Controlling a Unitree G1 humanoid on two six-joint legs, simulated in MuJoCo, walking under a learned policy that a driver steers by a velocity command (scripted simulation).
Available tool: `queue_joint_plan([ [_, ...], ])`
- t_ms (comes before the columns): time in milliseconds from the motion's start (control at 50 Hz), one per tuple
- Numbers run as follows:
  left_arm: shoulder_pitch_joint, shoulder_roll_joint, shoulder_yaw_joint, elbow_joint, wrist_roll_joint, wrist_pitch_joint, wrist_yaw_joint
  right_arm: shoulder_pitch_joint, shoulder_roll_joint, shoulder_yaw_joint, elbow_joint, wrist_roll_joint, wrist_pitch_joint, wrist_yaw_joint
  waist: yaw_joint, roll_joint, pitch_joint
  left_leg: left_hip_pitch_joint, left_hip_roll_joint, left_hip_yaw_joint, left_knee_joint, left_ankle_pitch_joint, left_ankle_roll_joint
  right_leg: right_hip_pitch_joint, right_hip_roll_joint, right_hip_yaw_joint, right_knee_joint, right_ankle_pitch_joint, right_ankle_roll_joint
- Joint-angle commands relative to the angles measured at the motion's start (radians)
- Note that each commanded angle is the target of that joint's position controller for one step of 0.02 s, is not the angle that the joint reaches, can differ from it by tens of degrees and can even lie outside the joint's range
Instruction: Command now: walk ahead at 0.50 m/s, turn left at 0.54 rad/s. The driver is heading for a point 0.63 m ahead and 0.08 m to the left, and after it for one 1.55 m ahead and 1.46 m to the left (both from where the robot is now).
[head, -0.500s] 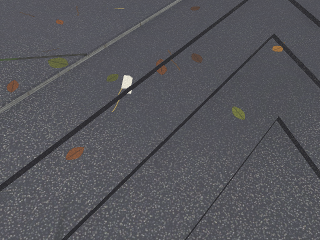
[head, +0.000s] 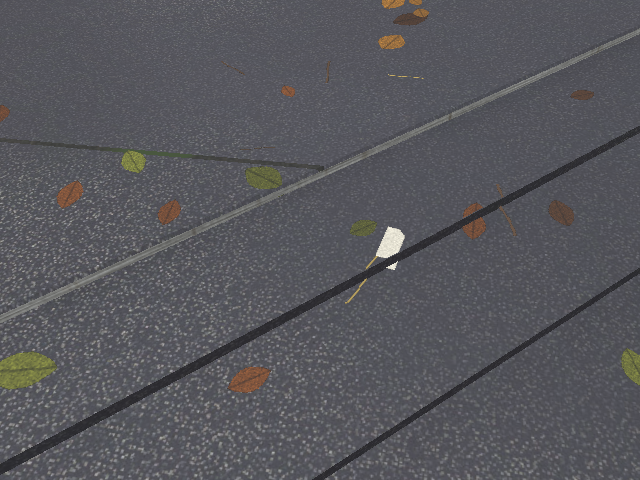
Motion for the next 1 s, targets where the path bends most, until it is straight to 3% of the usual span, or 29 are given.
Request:
queue_joint_plan([
  [20, -0.013, 0.104, 0.025, -0.035, 0.002, -0.010, 0.015, -0.047, 0.001, 0.006, -0.103, -0.005, -0.001, 0.005, -0.013, -0.130, 0.065, -0.231, 0.047, -0.044, 0.010, 0.030, -0.021, 0.093, -0.280, 0.180, -0.186, 0.253, -0.140],
  [100, 0.001, 0.154, 0.034, -0.012, 0.003, 0.005, 0.027, -0.197, 0.030, 0.030, -0.165, -0.012, -0.005, 0.022, 0.028, -0.117, 0.084, -0.196, 0.050, 0.043, -0.254, 0.093, -0.013, 0.111, -0.283, 0.063, -0.207, 0.367, -0.130],
  [180, 0.036, 0.191, 0.038, 0.022, -0.017, 0.023, 0.031, -0.288, 0.041, 0.041, -0.207, -0.005, -0.014, 0.051, 0.043, -0.125, 0.097, -0.119, 0.028, 0.140, -0.438, 0.050, 0.043, 0.188, -0.311, -0.021, -0.182, 0.554, -0.113],
  [240, 0.019, 0.246, 0.046, 0.025, -0.027, 0.034, 0.037, -0.203, -0.022, 0.008, -0.202, -0.009, -0.005, 0.056, -0.044, -0.213, -0.010, 0.166, -0.098, 0.236, -0.540, -0.046, 0.109, 0.210, -0.301, -0.095, 0.028, 1.178, -0.086],
  [260, -0.009, 0.266, 0.051, 0.021, -0.035, 0.035, 0.039, -0.069, -0.066, -0.017, -0.172, -0.006, -0.001, 0.054, -0.128, -0.219, -0.081, 0.356, -0.139, 0.241, -0.643, 0.000, 0.145, 0.179, -0.287, -0.111, 0.196, 1.244, -0.069],
  [280, -0.016, 0.252, 0.046, 0.004, -0.043, 0.023, 0.039, 0.092, -0.144, -0.058, -0.129, -0.005, 0.005, 0.039, -0.207, -0.178, -0.154, 0.645, -0.155, 0.176, -0.785, 0.113, 0.184, 0.030, -0.236, -0.115, 0.412, 1.059, -0.029],
  [300, 0.019, 0.116, 0.010, -0.046, 0.004, 0.007, 0.033, 0.151, -0.257, -0.082, -0.105, -0.002, 0.012, 0.014, -0.153, 0.099, -0.201, 0.968, 0.100, -0.271, -0.856, 0.111, 0.292, -0.376, -0.108, -0.097, 0.795, 0.077, 0.030],
  [320, 0.021, 0.115, -0.005, -0.081, -0.002, -0.034, 0.015, 0.128, -0.276, -0.074, -0.151, -0.030, -0.009, 0.011, -0.130, 0.169, -0.415, 1.059, 0.303, -0.843, -1.052, -0.091, 0.460, -0.560, 0.024, 0.167, 1.047, -0.292, 0.043],
  [340, -0.087, 0.192, 0.022, -0.096, -0.038, -0.051, 0.000, 0.090, -0.185, -0.049, -0.146, -0.034, -0.026, 0.018, -0.158, 0.028, -0.306, 0.970, 0.272, -0.740, -1.099, -0.177, 0.400, -0.655, -0.026, 0.240, 1.095, -0.187, 0.038],
  [360, -0.123, 0.170, 0.014, -0.116, -0.049, -0.060, -0.004, 0.070, -0.139, -0.034, -0.125, -0.026, -0.036, 0.020, -0.124, 0.005, -0.151, 0.823, 0.231, -0.582, -1.108, -0.174, 0.362, -0.684, -0.063, 0.202, 1.040, -0.122, 0.023],
  [380, -0.123, 0.154, 0.013, -0.105, -0.032, -0.060, 0.005, 0.016, -0.120, -0.027, -0.123, -0.019, -0.042, 0.023, -0.075, -0.074, -0.073, 0.685, 0.180, -0.476, -1.116, -0.093, 0.322, -0.639, -0.104, 0.187, 0.969, -0.069, 0.023],
  [400, -0.102, 0.154, 0.019, -0.100, -0.020, -0.050, 0.009, -0.025, -0.097, -0.019, -0.126, -0.028, -0.046, 0.025, -0.032, -0.044, -0.031, 0.579, 0.141, -0.398, -1.125, 0.015, 0.309, -0.583, -0.125, 0.187, 0.939, -0.039, 0.029],
  [440, -0.065, 0.142, 0.020, -0.089, -0.019, -0.023, 0.006, -0.059, -0.072, -0.010, -0.121, -0.032, -0.052, 0.020, 0.010, -0.009, -0.013, 0.483, 0.108, -0.304, -1.168, 0.101, 0.308, -0.534, -0.143, 0.174, 0.910, -0.002, 0.043],
  [480, -0.056, 0.117, 0.012, -0.063, -0.010, 0.000, 0.005, -0.040, -0.057, -0.001, -0.091, -0.030, -0.060, 0.014, 0.009, -0.024, -0.009, 0.452, 0.085, -0.187, -1.183, 0.239, 0.296, -0.528, -0.146, 0.130, 0.836, 0.051, 0.071],
  [540, -0.157, 0.093, 0.005, -0.078, -0.012, 0.011, 0.010, 0.031, -0.081, -0.001, -0.042, -0.039, -0.066, 0.004, -0.036, 0.007, 0.016, 0.491, 0.086, -0.110, -1.199, 0.325, 0.272, -0.603, -0.152, 0.111, 0.733, 0.193, 0.091],
  [620, -0.267, 0.084, -0.001, -0.105, -0.029, 0.016, 0.002, 0.081, -0.095, 0.003, -0.004, -0.042, -0.059, -0.001, -0.092, 0.013, 0.055, 0.596, 0.118, -0.074, -1.232, 0.228, 0.237, -0.675, -0.143, 0.115, 0.546, 0.302, 0.081],
  [680, -0.373, 0.057, -0.016, -0.147, -0.032, 0.015, -0.017, 0.115, -0.122, -0.003, 0.028, -0.039, -0.051, -0.004, -0.137, 0.008, 0.105, 0.661, 0.163, -0.040, -1.279, 0.215, 0.228, -0.676, -0.116, 0.071, 0.399, 0.284, 0.064],
  [740, -0.398, 0.061, -0.016, -0.171, -0.041, 0.013, -0.043, 0.133, -0.124, -0.002, 0.060, -0.034, -0.043, -0.006, -0.141, 0.023, 0.119, 0.759, 0.190, 0.014, -1.264, 0.326, 0.213, -0.658, -0.084, 0.042, 0.320, 0.213, 0.021],
  [780, -0.356, 0.076, -0.007, -0.184, -0.031, 0.001, -0.053, 0.121, -0.124, 0.004, 0.073, -0.021, -0.039, -0.007, -0.087, 0.055, 0.070, 0.786, 0.198, 0.016, -1.168, 0.660, 0.201, -0.546, -0.048, 0.011, 0.302, 0.100, -0.029],
  [800, -0.297, 0.098, 0.004, -0.177, -0.028, -0.003, -0.052, 0.120, -0.131, 0.005, 0.077, -0.019, -0.035, -0.011, -0.047, 0.078, 0.015, 0.795, 0.187, 0.015, -1.090, 0.885, 0.193, -0.433, -0.005, -0.016, 0.277, 0.071, -0.050],
  [820, -0.156, 0.131, 0.024, -0.141, -0.023, -0.006, -0.045, 0.101, -0.140, 0.006, 0.080, -0.017, -0.028, -0.016, 0.038, 0.078, -0.069, 0.770, 0.151, 0.039, -0.936, 1.056, 0.172, -0.235, 0.039, -0.040, 0.212, 0.109, -0.076],
  [840, 0.036, 0.203, 0.051, -0.099, -0.020, -0.006, -0.031, 0.094, -0.134, 0.014, 0.072, -0.022, -0.031, -0.022, 0.123, 0.041, -0.193, 0.598, 0.117, 0.044, -0.710, 0.945, 0.138, 0.094, -0.040, 0.062, 0.207, 0.180, -0.118],
  [860, 0.171, 0.306, 0.082, -0.074, -0.005, 0.000, -0.020, 0.223, -0.023, 0.048, 0.046, -0.021, -0.047, -0.013, 0.106, -0.224, -0.401, 0.187, -0.041, 0.081, -0.260, 0.438, 0.057, 0.514, -0.352, 0.575, 0.122, -0.117, -0.287],
  [880, 0.197, 0.222, 0.056, -0.070, -0.004, 0.004, -0.007, 0.149, -0.058, 0.038, 0.078, -0.029, -0.066, -0.001, 0.142, -0.274, -0.481, 0.090, -0.117, -0.082, -0.056, -0.219, 0.058, 0.515, -0.415, 0.863, -0.071, -0.233, -0.293],
  [900, 0.097, 0.181, 0.035, -0.075, -0.001, 0.003, 0.000, 0.073, -0.127, 0.009, 0.049, 0.011, -0.075, 0.011, 0.114, -0.210, -0.279, -0.025, -0.076, -0.115, 0.073, -0.203, 0.060, 0.364, -0.416, 0.733, -0.093, -0.292, -0.243],
  [920, 0.020, 0.155, 0.026, -0.081, -0.008, 0.005, 0.006, 0.010, -0.121, 0.012, 0.028, 0.013, -0.075, 0.013, 0.076, -0.132, -0.162, -0.040, -0.013, -0.059, 0.058, -0.140, 0.068, 0.209, -0.389, 0.578, -0.105, -0.242, -0.210],
  [940, -0.039, 0.130, 0.019, -0.068, -0.011, -0.002, 0.003, -0.021, -0.100, 0.011, 0.018, 0.002, -0.070, 0.010, 0.033, -0.091, -0.072, -0.017, 0.025, -0.033, -0.014, -0.086, 0.071, 0.070, -0.342, 0.464, -0.148, -0.177, -0.188],
  [960, -0.086, 0.096, 0.010, -0.067, -0.007, -0.015, -0.001, 0.017, -0.085, 0.004, 0.032, -0.001, -0.053, 0.002, -0.018, -0.124, -0.029, 0.047, 0.057, -0.042, -0.062, -0.042, 0.071, -0.028, -0.300, 0.358, -0.182, -0.114, -0.160],
  [1000, -0.137, 0.072, 0.009, -0.057, -0.011, -0.032, -0.007, 0.085, -0.039, 0.007, 0.065, 0.004, -0.019, -0.007, -0.055, -0.156, -0.001, 0.115, 0.064, -0.032, -0.087, -0.016, 0.051, -0.124, -0.269, 0.220, -0.239, -0.043, -0.152],
])
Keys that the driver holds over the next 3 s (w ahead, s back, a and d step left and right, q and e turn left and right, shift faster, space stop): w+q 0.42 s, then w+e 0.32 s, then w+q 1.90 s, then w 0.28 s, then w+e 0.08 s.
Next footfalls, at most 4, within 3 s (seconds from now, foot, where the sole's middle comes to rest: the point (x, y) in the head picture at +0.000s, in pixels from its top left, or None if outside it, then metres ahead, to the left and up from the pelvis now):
0.28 left None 0.29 0.16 -0.74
0.82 right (352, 403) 0.67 0.02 -0.71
1.38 left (200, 327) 0.84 0.37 -0.67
1.80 right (236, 210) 1.19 0.32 -0.64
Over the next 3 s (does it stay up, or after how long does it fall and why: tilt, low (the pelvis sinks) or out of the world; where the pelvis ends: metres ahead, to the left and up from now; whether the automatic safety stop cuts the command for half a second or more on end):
stays up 1.21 0.80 0.14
